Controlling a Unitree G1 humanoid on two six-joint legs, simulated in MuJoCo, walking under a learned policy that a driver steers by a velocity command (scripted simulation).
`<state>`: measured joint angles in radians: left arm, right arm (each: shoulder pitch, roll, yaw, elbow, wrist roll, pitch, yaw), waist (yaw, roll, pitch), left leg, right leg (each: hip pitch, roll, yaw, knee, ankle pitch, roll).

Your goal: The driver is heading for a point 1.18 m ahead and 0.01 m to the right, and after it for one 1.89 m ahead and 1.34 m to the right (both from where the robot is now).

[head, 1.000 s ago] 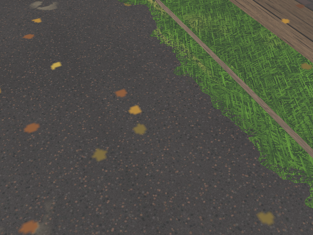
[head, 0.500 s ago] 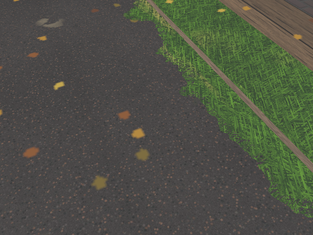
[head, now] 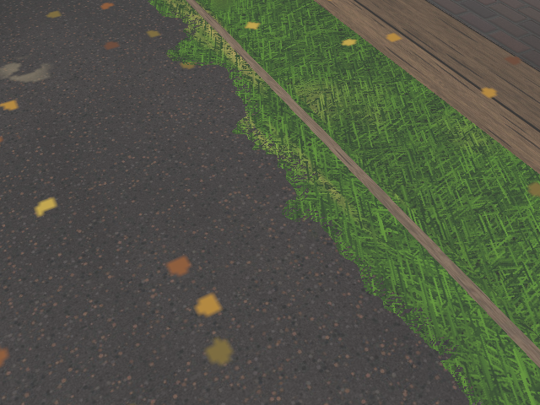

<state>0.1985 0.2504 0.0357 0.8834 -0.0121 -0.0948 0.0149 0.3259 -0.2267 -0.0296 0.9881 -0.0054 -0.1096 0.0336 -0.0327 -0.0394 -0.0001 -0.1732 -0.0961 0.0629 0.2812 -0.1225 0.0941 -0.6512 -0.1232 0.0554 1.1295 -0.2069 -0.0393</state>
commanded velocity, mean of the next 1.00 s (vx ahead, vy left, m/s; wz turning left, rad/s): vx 0.50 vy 0.00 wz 0.00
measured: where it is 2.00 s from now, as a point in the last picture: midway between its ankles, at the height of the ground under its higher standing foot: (279, 231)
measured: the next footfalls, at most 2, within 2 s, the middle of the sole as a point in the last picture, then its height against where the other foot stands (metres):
right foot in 0.30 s outside the picture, level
left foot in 0.86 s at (244, 359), level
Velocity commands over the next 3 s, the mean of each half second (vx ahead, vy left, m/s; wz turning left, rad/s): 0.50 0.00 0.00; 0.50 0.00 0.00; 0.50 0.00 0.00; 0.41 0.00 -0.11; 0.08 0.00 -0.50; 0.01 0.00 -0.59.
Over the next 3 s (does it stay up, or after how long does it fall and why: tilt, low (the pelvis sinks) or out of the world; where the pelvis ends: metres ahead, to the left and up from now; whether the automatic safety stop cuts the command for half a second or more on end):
stays up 1.14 -0.03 0.00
